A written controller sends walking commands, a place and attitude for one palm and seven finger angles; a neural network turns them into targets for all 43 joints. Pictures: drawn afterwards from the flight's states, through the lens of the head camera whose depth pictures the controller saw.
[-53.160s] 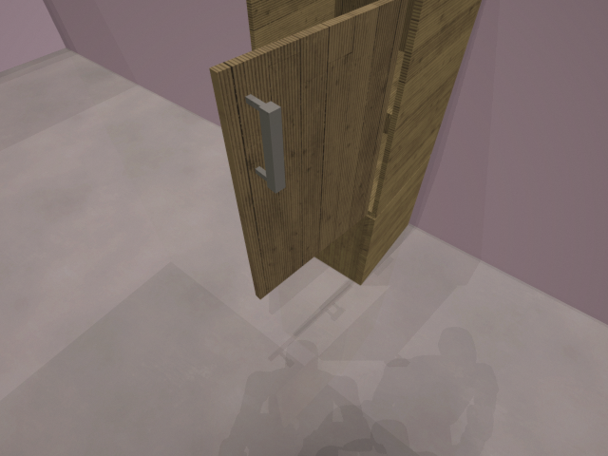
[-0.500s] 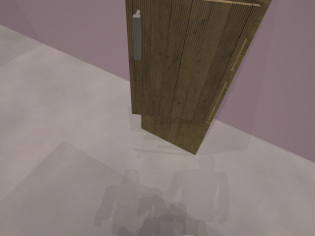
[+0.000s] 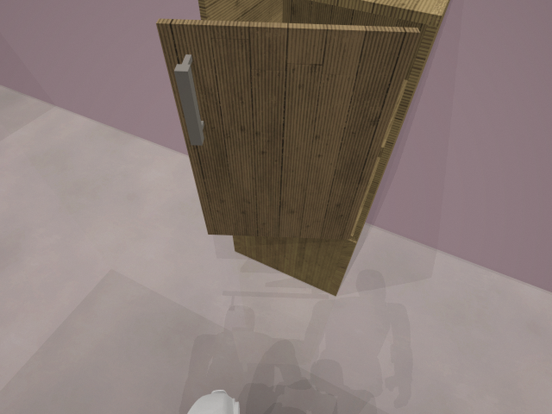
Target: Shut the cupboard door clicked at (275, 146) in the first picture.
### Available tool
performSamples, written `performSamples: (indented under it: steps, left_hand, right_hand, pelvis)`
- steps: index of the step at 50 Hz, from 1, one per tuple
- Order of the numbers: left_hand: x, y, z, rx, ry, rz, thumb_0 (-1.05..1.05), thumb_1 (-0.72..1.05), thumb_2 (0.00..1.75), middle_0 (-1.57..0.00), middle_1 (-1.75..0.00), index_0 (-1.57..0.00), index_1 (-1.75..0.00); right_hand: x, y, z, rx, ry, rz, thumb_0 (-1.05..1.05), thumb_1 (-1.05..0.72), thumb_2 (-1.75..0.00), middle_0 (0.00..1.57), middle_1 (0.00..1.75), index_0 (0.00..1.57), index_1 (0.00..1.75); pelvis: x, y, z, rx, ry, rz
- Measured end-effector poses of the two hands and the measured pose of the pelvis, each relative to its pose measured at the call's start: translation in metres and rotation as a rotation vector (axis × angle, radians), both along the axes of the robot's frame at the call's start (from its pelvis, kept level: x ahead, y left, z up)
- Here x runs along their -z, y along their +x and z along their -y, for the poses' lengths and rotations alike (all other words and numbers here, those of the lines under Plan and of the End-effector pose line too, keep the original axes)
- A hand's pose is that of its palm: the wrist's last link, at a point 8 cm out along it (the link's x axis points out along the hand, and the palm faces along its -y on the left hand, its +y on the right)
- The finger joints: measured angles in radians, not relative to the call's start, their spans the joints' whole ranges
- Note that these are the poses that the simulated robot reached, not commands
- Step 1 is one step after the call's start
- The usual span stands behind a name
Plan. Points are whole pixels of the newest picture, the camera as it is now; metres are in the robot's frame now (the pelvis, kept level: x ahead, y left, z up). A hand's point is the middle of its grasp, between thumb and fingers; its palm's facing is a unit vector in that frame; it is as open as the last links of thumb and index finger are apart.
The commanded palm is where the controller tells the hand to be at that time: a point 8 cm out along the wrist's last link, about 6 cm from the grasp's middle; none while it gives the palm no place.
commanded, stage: take the last steps up to it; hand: left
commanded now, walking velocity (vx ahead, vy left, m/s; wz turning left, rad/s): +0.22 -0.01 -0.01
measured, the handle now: (192, 101) +0.60 +0.18 +0.12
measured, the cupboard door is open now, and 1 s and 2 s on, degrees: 24 24 24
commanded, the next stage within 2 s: come to a stop and stand still in 0.16 s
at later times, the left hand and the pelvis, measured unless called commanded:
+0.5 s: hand (172, 378) +0.21 +0.19 -0.18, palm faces +0.01 -0.97 -0.23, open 7.3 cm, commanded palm none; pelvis +0.14 +0.00 -0.01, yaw -2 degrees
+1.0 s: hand (158, 390) +0.19 +0.21 -0.18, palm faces +0.04 -0.98 -0.21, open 7.3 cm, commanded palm none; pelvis +0.12 +0.01 +0.00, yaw +0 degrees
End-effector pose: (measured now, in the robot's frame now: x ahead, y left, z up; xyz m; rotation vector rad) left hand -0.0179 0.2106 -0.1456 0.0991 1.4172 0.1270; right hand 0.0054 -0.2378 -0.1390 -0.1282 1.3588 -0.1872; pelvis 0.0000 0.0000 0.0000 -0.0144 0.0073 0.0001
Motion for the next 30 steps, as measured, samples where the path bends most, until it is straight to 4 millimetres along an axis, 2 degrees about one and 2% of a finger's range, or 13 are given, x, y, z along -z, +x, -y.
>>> performSamples:
  steps: [6, 8, 10, 13, 16, 21, 24, 30]
  left_hand:
    - [0.02, 0.006, -0.001, -0.051, -0.046, -0.114, 0.0, 0.91, 0.9, -0.2, -0.3, -0.2, -0.3]
    - [0.029, 0.017, -0.007, -0.054, -0.05, -0.136, 0.0, 0.91, 0.9, -0.2, -0.3, -0.2, -0.3]
    - [0.031, 0.037, -0.015, -0.036, -0.04, -0.131, 0.0, 0.91, 0.9, -0.2, -0.3, -0.2, -0.3]
    - [0.022, 0.079, -0.026, -0.007, -0.016, -0.075, 0.01, 0.91, 0.9, -0.2, -0.3, -0.2, -0.29]
    - [0.011, 0.126, -0.035, 0.008, 0.013, 0.014, 0.01, 0.91, 0.9, -0.2, -0.3, -0.2, -0.29]
    - [0.0, 0.189, -0.038, 0.027, 0.062, 0.124, 0.0, 0.92, 0.9, -0.19, -0.3, -0.2, -0.29]
    - [0.002, 0.212, -0.033, 0.045, 0.086, 0.151, 0.0, 0.92, 0.9, -0.19, -0.3, -0.2, -0.29]
    - [0.0, 0.235, -0.017, 0.078, 0.087, 0.142, 0.0, 0.92, 0.9, -0.19, -0.3, -0.2, -0.29]
  right_hand:
    - [0.007, 0.095, -0.022, -0.067, -0.008, 0.102, 0.0, -0.91, -0.9, 0.2, 0.29, 0.2, 0.3]
    - [0.012, 0.119, -0.03, -0.076, -0.019, 0.143, 0.0, -0.91, -0.89, 0.2, 0.29, 0.2, 0.3]
    - [0.011, 0.133, -0.037, -0.071, -0.017, 0.16, 0.0, -0.91, -0.89, 0.2, 0.29, 0.2, 0.3]
    - [0.005, 0.142, -0.037, -0.04, -0.027, 0.162, -0.01, -0.93, -0.89, 0.2, 0.29, 0.2, 0.3]
    - [0.002, 0.144, -0.034, -0.043, -0.03, 0.118, -0.01, -0.94, -0.89, 0.2, 0.29, 0.2, 0.3]
    - [0.006, 0.145, -0.027, -0.027, -0.012, 0.034, -0.01, -0.94, -0.89, 0.2, 0.29, 0.2, 0.3]
    - [0.015, 0.15, -0.019, 0.004, 0.009, 0.013, 0.0, -0.93, -0.89, 0.2, 0.29, 0.2, 0.3]
    - [0.019, 0.161, -0.003, 0.04, 0.018, -0.004, 0.0, -0.92, -0.89, 0.2, 0.29, 0.2, 0.3]
  pelvis:
    - [0.015, 0.05, -0.014, -0.01, -0.016, 0.014]
    - [0.023, 0.066, -0.02, -0.003, -0.012, 0.02]
    - [0.023, 0.077, -0.023, 0.015, 0.003, 0.028]
    - [0.015, 0.091, -0.026, 0.025, 0.012, 0.023]
    - [0.007, 0.105, -0.026, 0.019, 0.012, 0.013]
    - [0.004, 0.127, -0.016, 0.014, 0.016, 0.014]
    - [0.01, 0.14, -0.004, 0.024, 0.038, 0.016]
    - [0.011, 0.151, 0.005, 0.014, 0.023, 0.0]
